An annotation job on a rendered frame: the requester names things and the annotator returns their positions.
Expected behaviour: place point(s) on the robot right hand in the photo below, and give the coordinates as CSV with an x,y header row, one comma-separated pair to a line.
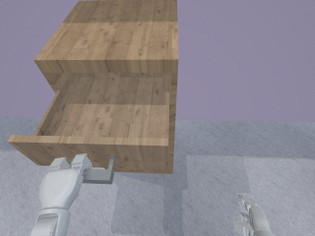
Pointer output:
x,y
246,224

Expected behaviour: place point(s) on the drawer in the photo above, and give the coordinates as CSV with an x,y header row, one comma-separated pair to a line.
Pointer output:
x,y
121,115

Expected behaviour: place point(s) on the cabinet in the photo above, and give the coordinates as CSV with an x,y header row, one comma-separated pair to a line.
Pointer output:
x,y
117,36

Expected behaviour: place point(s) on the robot left hand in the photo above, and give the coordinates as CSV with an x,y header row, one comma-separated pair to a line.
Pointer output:
x,y
61,185

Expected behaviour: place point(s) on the handle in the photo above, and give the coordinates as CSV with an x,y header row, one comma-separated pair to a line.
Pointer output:
x,y
98,176

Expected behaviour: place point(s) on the robot left forearm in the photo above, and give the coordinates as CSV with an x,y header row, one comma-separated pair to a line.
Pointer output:
x,y
52,221

